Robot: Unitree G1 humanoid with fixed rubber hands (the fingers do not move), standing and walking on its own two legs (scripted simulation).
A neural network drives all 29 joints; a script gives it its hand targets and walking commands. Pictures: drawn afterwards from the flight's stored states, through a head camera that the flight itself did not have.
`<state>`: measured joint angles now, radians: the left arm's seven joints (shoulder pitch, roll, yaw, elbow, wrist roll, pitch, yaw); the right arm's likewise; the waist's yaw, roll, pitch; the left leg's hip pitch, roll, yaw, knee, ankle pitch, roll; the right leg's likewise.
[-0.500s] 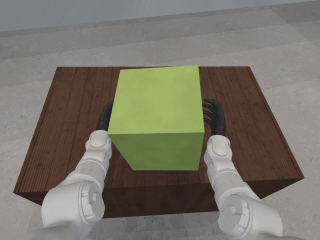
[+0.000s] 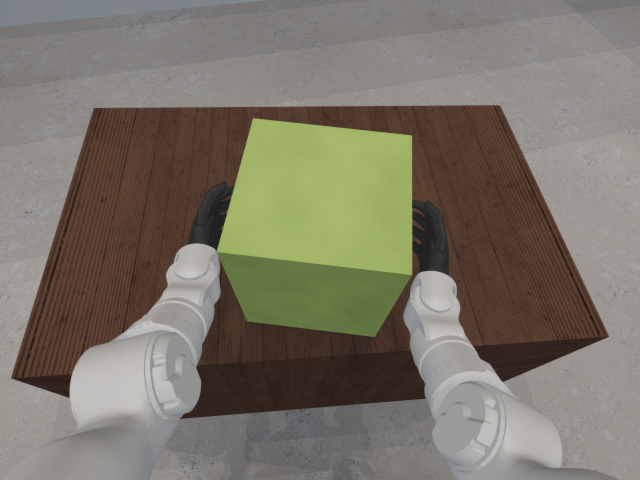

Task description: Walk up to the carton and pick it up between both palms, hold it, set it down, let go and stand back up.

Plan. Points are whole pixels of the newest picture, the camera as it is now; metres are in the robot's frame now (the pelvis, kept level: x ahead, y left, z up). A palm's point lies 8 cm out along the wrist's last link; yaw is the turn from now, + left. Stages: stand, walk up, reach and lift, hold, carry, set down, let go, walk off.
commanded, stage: set down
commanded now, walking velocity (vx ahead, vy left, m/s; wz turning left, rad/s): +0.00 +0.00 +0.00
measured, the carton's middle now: (320, 239) +0.44 -0.03 -0.03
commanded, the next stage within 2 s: none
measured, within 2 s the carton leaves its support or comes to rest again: rests again in 0.30 s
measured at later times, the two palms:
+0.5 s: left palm (209, 247) +0.43 +0.13 -0.02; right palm (426, 272) +0.37 -0.17 -0.02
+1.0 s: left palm (211, 246) +0.44 +0.13 -0.02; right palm (425, 273) +0.37 -0.17 -0.02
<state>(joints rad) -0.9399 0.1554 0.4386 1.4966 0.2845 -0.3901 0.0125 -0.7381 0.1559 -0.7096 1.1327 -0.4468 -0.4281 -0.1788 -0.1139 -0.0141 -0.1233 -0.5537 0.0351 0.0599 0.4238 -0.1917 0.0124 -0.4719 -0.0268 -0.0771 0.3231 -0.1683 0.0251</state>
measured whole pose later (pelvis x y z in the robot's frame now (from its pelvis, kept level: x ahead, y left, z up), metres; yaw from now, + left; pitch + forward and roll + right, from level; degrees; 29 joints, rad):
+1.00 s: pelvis -0.01 +0.00 -0.02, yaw +0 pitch +25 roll -3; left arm -1.04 0.20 0.44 1.63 0.26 -0.51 0.01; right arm -0.81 0.13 -0.75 1.20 -0.46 -0.50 -0.16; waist -0.13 0.01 -0.17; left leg -0.81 0.05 0.03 0.62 -0.25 0.01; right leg -0.72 -0.02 -0.08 0.50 -0.22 0.02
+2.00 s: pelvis -0.03 +0.00 -0.03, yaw -1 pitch +27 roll -3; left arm -1.10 0.22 0.58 1.56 0.39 -0.44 -0.02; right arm -0.86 0.16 -0.84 1.13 -0.54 -0.48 -0.13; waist -0.12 0.00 -0.16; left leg -0.89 0.06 0.03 0.68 -0.25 0.01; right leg -0.82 -0.01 -0.08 0.59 -0.24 0.02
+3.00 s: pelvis -0.05 +0.01 -0.04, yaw -3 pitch +27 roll -3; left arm -1.28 0.39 -0.28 1.73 -0.42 -0.31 -0.05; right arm -1.07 -0.16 -0.03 1.40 0.31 -0.21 -0.12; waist -0.16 0.01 -0.27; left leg -0.97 0.03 -0.02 0.78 -0.29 0.01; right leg -0.91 -0.01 -0.05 0.69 -0.26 0.03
